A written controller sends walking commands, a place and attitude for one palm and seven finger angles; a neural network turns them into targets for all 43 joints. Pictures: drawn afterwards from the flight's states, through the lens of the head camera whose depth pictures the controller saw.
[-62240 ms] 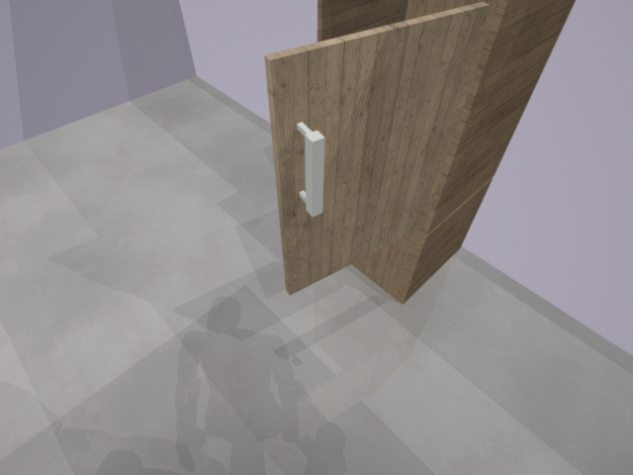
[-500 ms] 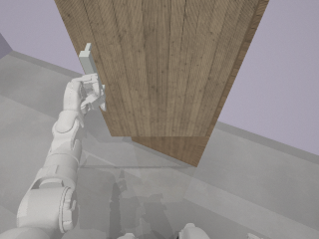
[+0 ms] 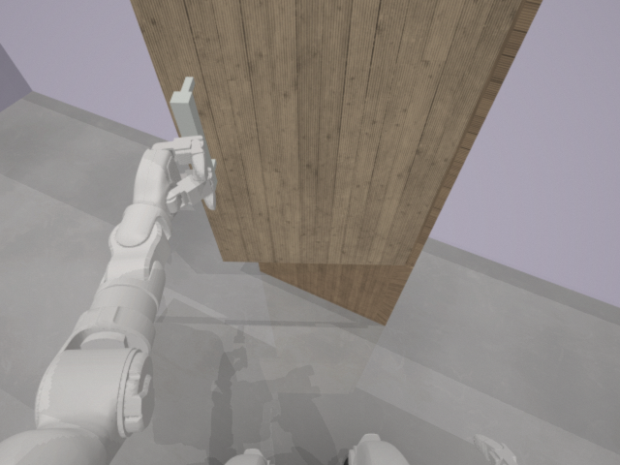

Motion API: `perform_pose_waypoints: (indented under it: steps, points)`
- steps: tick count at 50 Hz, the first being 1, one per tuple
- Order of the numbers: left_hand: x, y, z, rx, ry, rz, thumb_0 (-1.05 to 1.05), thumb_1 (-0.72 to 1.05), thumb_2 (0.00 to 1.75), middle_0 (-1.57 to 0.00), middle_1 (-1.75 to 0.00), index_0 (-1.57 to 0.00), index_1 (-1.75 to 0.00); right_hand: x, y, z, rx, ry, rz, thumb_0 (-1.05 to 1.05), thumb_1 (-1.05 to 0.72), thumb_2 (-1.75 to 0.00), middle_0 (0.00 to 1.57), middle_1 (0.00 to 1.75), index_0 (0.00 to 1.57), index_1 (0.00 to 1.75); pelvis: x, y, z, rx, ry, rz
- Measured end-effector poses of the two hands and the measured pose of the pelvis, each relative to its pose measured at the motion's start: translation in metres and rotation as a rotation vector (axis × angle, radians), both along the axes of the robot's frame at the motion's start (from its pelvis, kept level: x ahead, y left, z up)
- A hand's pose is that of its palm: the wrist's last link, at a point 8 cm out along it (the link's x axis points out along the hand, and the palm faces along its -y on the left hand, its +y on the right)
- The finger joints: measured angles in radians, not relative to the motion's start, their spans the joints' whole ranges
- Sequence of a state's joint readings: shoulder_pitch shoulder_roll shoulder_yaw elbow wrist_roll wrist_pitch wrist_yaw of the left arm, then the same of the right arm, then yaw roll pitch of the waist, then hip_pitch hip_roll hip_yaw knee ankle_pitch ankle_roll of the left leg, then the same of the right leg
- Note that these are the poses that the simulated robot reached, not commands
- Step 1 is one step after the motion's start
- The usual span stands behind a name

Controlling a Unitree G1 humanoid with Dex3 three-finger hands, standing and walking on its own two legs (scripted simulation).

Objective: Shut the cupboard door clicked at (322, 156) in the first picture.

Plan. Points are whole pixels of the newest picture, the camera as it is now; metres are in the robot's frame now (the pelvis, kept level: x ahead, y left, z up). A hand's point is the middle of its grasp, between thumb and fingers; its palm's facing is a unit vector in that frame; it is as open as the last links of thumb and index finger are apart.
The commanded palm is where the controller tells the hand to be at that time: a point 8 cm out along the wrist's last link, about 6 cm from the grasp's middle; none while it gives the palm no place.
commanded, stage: push the door shut along its arc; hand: left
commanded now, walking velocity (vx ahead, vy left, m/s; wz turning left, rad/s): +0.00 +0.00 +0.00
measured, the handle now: (199, 137) +0.54 +0.16 +0.10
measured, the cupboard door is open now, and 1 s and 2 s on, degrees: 24 10 4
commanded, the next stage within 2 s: pull the fist back off the door in 1.28 s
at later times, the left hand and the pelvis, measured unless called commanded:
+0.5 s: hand (217, 157) +0.49 +0.13 +0.10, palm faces -0.20 -0.98 -0.02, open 3.2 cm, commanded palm +0.50 +0.17 +0.10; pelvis -0.01 +0.00 -0.01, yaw +1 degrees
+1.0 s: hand (248, 123) +0.56 +0.09 +0.11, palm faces -0.31 -0.95 -0.01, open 3.1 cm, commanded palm +0.57 +0.14 +0.10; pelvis -0.01 +0.00 -0.03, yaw -1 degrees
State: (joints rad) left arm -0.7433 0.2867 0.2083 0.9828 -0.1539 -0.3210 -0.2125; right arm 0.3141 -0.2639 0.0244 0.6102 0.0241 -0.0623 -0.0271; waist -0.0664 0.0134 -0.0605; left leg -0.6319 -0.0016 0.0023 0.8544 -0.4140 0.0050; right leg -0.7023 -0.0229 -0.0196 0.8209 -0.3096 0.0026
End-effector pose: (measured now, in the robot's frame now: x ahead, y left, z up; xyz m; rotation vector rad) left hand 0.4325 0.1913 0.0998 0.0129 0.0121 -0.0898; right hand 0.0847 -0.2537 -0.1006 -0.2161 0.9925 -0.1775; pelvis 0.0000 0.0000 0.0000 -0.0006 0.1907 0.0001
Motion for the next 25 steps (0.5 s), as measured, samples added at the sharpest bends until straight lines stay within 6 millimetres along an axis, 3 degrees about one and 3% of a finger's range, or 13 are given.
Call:
perform_pose_waypoints:
  steps: [7, 25]
  points:
    - [0.020, -0.004, 0.003, 0.003, 0.007, -0.042, 0.02, 0.90, 0.91, -1.30, -1.50, -1.30, -1.50, -0.013, -0.003, -0.005, -0.014, 0.033, -0.011, 0.00, -0.90, -0.90, 0.20, 0.30, 0.20, 0.30, -0.003, 0.001, -0.005, -0.003, 0.028, 0.005]
    - [0.050, -0.006, 0.005, 0.016, 0.031, -0.113, 0.02, 0.90, 0.90, -1.30, -1.50, -1.33, -1.50, -0.087, -0.012, -0.016, -0.042, 0.226, -0.073, 0.00, -0.90, -0.90, 0.20, 0.30, 0.20, 0.30, -0.011, 0.001, -0.014, -0.016, 0.083, 0.015]
